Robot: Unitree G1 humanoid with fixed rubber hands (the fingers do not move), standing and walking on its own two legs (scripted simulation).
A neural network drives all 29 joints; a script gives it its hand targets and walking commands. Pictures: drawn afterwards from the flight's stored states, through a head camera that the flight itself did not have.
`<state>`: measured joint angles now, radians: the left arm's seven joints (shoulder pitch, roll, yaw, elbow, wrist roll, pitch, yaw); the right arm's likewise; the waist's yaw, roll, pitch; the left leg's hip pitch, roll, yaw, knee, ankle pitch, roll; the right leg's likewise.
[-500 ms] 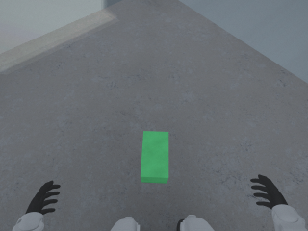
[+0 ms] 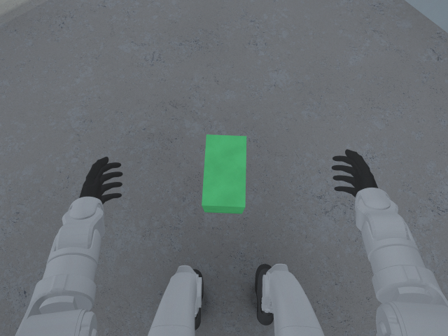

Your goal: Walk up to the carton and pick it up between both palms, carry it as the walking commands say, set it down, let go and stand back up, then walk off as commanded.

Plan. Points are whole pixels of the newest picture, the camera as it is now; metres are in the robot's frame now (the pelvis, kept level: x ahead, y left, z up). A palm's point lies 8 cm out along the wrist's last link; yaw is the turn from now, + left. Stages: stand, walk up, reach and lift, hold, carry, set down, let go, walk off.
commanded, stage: reach and lift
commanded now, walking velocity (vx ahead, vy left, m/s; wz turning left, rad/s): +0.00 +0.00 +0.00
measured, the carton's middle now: (224, 175) +0.54 +0.02 -0.62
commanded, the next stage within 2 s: none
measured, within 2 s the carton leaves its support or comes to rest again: neither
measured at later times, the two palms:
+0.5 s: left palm (143, 136) +0.48 +0.20 -0.13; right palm (317, 136) +0.49 -0.18 -0.13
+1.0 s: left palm (161, 130) +0.52 +0.17 -0.19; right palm (298, 130) +0.53 -0.15 -0.19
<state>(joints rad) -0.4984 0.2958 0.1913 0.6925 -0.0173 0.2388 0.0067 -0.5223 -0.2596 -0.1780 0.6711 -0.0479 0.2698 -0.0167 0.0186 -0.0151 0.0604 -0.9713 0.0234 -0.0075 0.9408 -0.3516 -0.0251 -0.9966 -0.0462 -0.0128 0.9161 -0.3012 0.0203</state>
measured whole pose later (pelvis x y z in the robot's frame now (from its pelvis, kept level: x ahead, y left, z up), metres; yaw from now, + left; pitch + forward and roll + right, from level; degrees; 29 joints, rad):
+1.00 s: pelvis -0.02 +0.00 -0.07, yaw -1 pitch +48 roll +0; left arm -1.29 0.17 0.43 0.88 0.16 0.15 0.05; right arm -1.30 -0.13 -0.46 0.88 -0.19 0.16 -0.08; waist 0.01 -0.01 0.02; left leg -1.62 0.03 -0.01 1.12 -0.34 -0.02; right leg -1.64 -0.04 0.00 1.08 -0.27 0.02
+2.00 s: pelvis -0.05 +0.00 -0.32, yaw +0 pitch +38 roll +0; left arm -1.60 0.35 0.11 1.16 -0.15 0.08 0.12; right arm -1.63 -0.34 -0.13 1.19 0.16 0.08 -0.14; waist 0.01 -0.01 0.42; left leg -2.20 0.00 -0.05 2.16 -0.62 -0.05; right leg -2.25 -0.02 0.05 2.12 -0.54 0.04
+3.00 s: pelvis -0.05 +0.00 -0.34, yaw +1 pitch +35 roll +0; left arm -1.67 0.27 0.19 1.18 -0.04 0.09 0.08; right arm -1.67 -0.26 -0.23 1.19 0.02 0.08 -0.10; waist 0.01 0.01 0.52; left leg -2.22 -0.03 -0.04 2.25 -0.64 -0.05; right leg -2.25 -0.01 0.07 2.21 -0.57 0.07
